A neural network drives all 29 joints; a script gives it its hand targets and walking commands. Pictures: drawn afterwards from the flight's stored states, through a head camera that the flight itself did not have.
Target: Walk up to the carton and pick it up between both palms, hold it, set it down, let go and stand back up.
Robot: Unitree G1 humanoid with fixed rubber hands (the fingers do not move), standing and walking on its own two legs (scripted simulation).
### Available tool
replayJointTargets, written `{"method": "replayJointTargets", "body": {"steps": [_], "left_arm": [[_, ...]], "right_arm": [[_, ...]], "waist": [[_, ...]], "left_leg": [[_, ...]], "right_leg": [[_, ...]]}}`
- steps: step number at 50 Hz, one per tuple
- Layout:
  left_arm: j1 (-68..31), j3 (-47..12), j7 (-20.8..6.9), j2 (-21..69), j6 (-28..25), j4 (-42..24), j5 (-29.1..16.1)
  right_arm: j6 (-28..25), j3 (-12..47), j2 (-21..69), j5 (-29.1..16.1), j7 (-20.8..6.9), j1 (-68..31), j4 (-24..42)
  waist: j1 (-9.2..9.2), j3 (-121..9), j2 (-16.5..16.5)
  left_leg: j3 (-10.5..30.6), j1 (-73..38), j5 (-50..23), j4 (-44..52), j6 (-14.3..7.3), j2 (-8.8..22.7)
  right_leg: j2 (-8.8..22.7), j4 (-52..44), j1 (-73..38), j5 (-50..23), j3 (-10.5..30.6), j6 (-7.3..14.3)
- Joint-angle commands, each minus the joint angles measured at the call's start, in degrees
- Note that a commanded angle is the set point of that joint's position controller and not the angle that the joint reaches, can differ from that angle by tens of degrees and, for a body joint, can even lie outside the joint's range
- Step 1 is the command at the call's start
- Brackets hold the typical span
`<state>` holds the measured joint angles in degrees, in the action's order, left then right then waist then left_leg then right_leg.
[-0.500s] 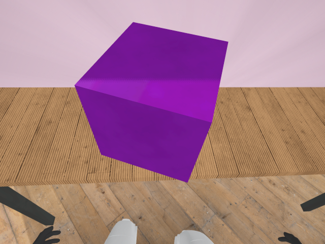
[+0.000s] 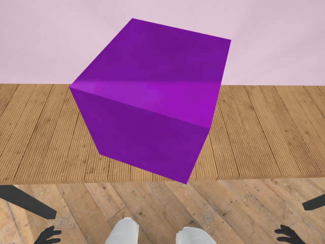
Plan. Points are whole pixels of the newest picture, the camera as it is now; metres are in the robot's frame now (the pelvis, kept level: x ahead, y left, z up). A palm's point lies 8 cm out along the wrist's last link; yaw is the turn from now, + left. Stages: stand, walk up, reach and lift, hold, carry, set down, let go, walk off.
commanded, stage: walk up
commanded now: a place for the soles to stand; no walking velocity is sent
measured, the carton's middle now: (159, 102) +0.45 +0.02 +0.07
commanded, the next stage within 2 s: reach and lift in 1.56 s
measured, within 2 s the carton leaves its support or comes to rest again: neither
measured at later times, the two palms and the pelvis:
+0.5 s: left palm out of the picture +0.09 +0.31 -0.10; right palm out of the picture +0.09 -0.31 -0.07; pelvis -0.02 +0.01 +0.00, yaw +1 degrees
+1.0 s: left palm out of the picture +0.05 +0.35 -0.08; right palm out of the picture +0.10 -0.27 -0.07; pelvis -0.03 +0.03 +0.01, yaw +3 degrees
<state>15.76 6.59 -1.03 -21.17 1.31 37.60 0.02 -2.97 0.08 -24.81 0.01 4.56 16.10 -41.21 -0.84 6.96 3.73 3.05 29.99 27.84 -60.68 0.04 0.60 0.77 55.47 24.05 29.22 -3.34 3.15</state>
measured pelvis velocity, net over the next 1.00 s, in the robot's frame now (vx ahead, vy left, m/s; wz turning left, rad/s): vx -0.03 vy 0.03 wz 0.05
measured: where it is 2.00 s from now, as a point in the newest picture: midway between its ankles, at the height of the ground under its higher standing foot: outside the picture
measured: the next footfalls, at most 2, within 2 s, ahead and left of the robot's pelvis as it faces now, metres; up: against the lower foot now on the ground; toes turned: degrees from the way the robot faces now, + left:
none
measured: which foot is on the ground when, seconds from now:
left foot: down 0.00-1.00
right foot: down 0.00-1.00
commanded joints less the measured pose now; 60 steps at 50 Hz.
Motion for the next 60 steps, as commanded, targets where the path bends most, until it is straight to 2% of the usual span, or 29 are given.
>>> {"method": "replayJointTargets", "body": {"steps": [1,3,4,5,6,8,11,12,13,14,20,21,22,23,24,28,29,30,31,37,40,41,43,45,47,50,53,56,60], "left_arm": [[-1.6,3.6,1.2,-16.9,-2.5,-1.6,1.5],[-4.8,2.9,1.0,-16.0,-1.7,-3.1,0.4],[-5.1,2.2,0.8,-13.7,-1.5,-3.7,0.0],[-4.5,2.0,0.9,-11.8,-1.1,-4.0,-0.4],[-6.1,2.6,1.3,-13.5,-0.2,-3.2,0.0],[-3.9,2.7,0.6,-14.3,-0.3,-1.3,0.4],[5.9,3.3,0.1,-13.4,-1.4,3.6,1.2],[6.8,4.1,0.6,-16.6,-2.2,3.2,2.6],[1.0,4.3,0.7,-20.2,-2.7,1.6,1.7],[-2.4,4.3,0.6,-20.6,-2.9,0.4,1.7],[-7.1,3.0,0.9,-17.1,-2.4,-2.2,0.9],[-7.6,2.4,0.7,-15.6,-2.0,-2.8,0.4],[-6.9,1.9,0.6,-13.5,-1.7,-3.5,0.0],[-6.0,1.8,0.9,-12.2,-1.0,-3.2,-0.3],[-6.8,2.4,1.0,-13.9,-0.3,-2.6,0.1],[3.6,3.0,0.2,-13.6,-1.3,2.9,0.8],[5.0,3.5,0.4,-15.3,-2.0,3.3,1.9],[7.6,4.5,1.7,-20.8,-4.7,4.2,1.1],[4.3,4.8,2.1,-23.2,-5.7,3.6,1.1],[0.4,4.0,2.8,-20.0,-7.2,1.9,1.3],[-2.1,3.0,2.2,-18.7,-6.3,0.0,0.8],[-2.8,2.2,2.1,-16.7,-5.9,-0.5,0.4],[-1.4,1.4,1.9,-12.8,-5.0,-0.2,-0.5],[0.0,1.6,2.2,-13.8,-5.0,1.5,-0.7],[3.7,1.9,2.2,-14.9,-5.8,3.6,0.0],[2.2,3.2,2.3,-20.2,-6.9,3.4,0.7],[-4.1,2.0,2.0,-17.1,-6.2,1.7,0.5],[-3.0,1.2,2.1,-13.3,-5.0,1.9,-0.5],[1.8,1.5,2.2,-14.3,-6.0,4.7,0.1]], "right_arm": [[-2.1,-4.5,-11.9,0.2,0.1,2.9,-2.1],[-2.9,-5.1,-12.3,0.9,0.3,7.2,-3.3],[-3.2,-6.3,-15.5,1.9,0.7,9.4,-3.3],[-3.2,-6.9,-20.0,1.8,0.7,8.0,-1.4],[-3.0,-7.1,-21.5,1.6,0.6,6.7,-1.0],[-2.6,-6.8,-20.6,2.1,1.1,0.0,0.0],[-1.4,-4.8,-15.0,1.8,0.5,-4.8,1.0],[-1.1,-4.1,-11.0,1.3,0.3,-2.0,1.2],[-0.8,-4.0,-10.9,0.8,0.7,-4.1,1.2],[-0.5,-4.9,-14.0,0.7,1.1,-5.2,0.0],[-2.5,-5.0,-12.2,0.6,-0.5,4.0,-2.5],[-3.0,-5.7,-13.3,1.1,-0.3,6.2,-3.2],[-3.1,-6.5,-16.5,2.1,0.1,7.4,-2.6],[-3.1,-6.7,-20.0,1.8,0.1,5.7,-1.0],[-2.8,-7.1,-21.5,1.8,0.1,4.3,-0.6],[-1.5,-5.4,-16.3,1.8,0.3,-6.9,1.3],[-1.1,-4.4,-12.7,1.4,0.0,-4.6,1.2],[0.3,-4.4,-9.7,1.9,-1.2,-6.8,3.1],[1.0,-4.9,-12.3,1.7,-0.9,-7.9,2.1],[0.4,-5.5,-12.5,1.0,-3.4,-2.7,-0.6],[-0.9,-5.7,-11.8,1.5,-3.6,-0.2,-1.4],[-1.4,-6.1,-12.4,2.1,-3.5,1.6,-1.7],[-1.8,-6.5,-16.3,2.1,-3.1,-0.5,0.0],[-1.4,-6.2,-16.6,1.9,-3.2,-3.1,0.4],[-0.5,-5.1,-13.6,1.7,-3.3,-8.3,1.4],[-0.1,-4.8,-10.9,1.6,-3.3,-6.4,0.1],[-1.7,-5.4,-12.0,1.6,-3.8,-0.7,-2.0],[-2.4,-5.8,-16.2,1.9,-3.6,-0.2,-0.5],[-1.1,-4.7,-12.9,1.9,-3.4,-8.2,1.5]], "waist": [[-0.76,-8.6,3.6],[2.63,-10.3,-1.0],[3.69,-12.0,-8.5],[3.48,-13.6,-17.9],[3.19,-11.9,-16.2],[0.26,-5.8,-13.3],[-4.85,-7.7,-10.4],[-4.66,-8.1,2.4],[-3.9,-4.9,7.4],[-3.45,-3.6,0.8],[2.22,-8.2,1.3],[3.51,-9.2,-2.9],[3.5,-10.7,-10.8],[2.83,-12.2,-17.5],[2.49,-10.6,-16.0],[-4.5,-6.8,-13.2],[-4.45,-7.9,-3.6],[-6.01,-8.2,1.8],[-4.54,-5.3,-5.2],[-0.87,-5.6,0.5],[1.75,-8.3,1.3],[2.84,-8.7,-1.3],[1.11,-11.0,-14.3],[-0.3,-9.4,-13.8],[-2.83,-8.3,-10.5],[-1.6,-4.5,0.1],[2.48,-6.8,-5.6],[1.32,-10.2,-16.0],[-2.7,-9.0,-12.5]], "left_leg": [[-6.0,1.1,-0.6,8.2,-3.2,-0.5],[-5.8,-14.2,-17.5,20.3,-4.2,-1.4],[7.9,-19.5,-23.6,22.6,-6.8,4.6],[30.3,-17.6,-31.7,28.1,-16.0,17.1],[37.2,-11.9,-25.5,31.1,-21.1,21.2],[32.1,-3.6,-14.9,29.5,-20.1,18.0],[16.6,3.2,-16.5,18.6,-10.1,9.0],[8.0,9.8,-16.1,4.7,-5.2,2.7],[1.1,14.8,2.6,-0.4,-3.0,-4.0],[4.3,11.8,6.1,-4.8,-2.8,-2.6],[-6.8,-8.6,-8.6,14.7,-3.8,-1.2],[-4.0,-15.7,-19.8,19.0,-4.1,-0.9],[12.2,-18.5,-22.9,22.8,-7.2,6.2],[31.7,-14.5,-29.9,28.5,-16.4,17.7],[36.8,-9.6,-23.3,31.0,-20.1,20.3],[20.5,2.5,-17.5,22.6,-11.7,10.9],[12.6,6.3,-17.7,12.1,-7.1,5.6],[5.9,14.6,-3.1,-1.4,-2.8,-4.4],[9.5,14.2,3.5,-3.0,-1.8,-2.9],[1.3,4.1,2.0,4.0,-2.0,1.5],[-3.3,-9.5,-7.1,17.6,-3.0,-0.2],[-0.6,-15.4,-13.8,20.9,-3.7,-0.3],[25.7,-14.8,-12.7,29.4,-11.9,11.3],[27.8,-8.2,-9.2,29.5,-15.0,11.6],[20.0,0.7,-6.4,24.5,-9.6,6.0],[1.0,6.6,-3.6,8.0,-2.2,-1.2],[3.7,-9.4,-14.6,20.0,-4.1,0.8],[31.0,-15.1,-19.8,31.3,-14.3,12.1],[21.6,-1.9,-19.2,25.8,-9.4,6.6]], "right_leg": [[14.5,-16.8,-12.4,-46.3,17.0,5.8],[10.0,-8.0,-2.4,-39.8,9.7,4.0],[5.8,1.1,4.9,-32.0,6.0,1.3],[-0.1,9.5,9.3,-8.5,3.5,-2.4],[-0.2,11.7,8.0,13.3,6.6,-2.6],[1.7,9.3,5.7,9.3,7.6,-1.9],[1.6,-14.8,-9.3,-4.0,6.1,-0.6],[9.5,-25.8,-14.1,-5.3,20.5,1.4],[20.7,-33.5,-9.4,-8.1,34.3,4.5],[22.8,-33.1,-6.8,-11.3,35.9,7.0],[12.6,-14.9,-3.2,-36.3,13.6,6.3],[9.5,-9.0,1.9,-31.6,9.8,4.4],[4.5,0.8,7.3,-24.4,5.5,1.0],[-0.4,7.1,8.4,-1.6,3.6,-1.9],[-0.3,10.0,6.5,13.3,6.4,-1.9],[1.5,-9.5,-6.6,-4.3,5.4,-0.1],[5.7,-20.9,-11.6,-5.7,13.5,0.7],[18.8,-34.7,-14.8,5.8,36.9,3.1],[25.1,-38.7,-10.7,7.9,43.3,4.6],[19.6,-25.5,-10.9,-23.4,25.2,5.2],[14.7,-18.8,-3.2,-20.8,15.4,6.1],[12.0,-15.3,2.2,-18.7,11.7,4.3],[2.1,-3.6,6.6,-0.8,2.5,-1.4],[1.1,-7.0,0.7,4.5,3.5,-0.9],[3.6,-17.2,-6.5,3.1,8.3,1.0],[20.1,-31.8,-7.9,6.4,28.7,9.8],[13.1,-19.2,0.7,-10.6,14.2,5.3],[1.2,-3.4,6.2,4.3,3.6,-1.5],[3.0,-16.3,-7.2,-3.7,6.9,0.7]]}}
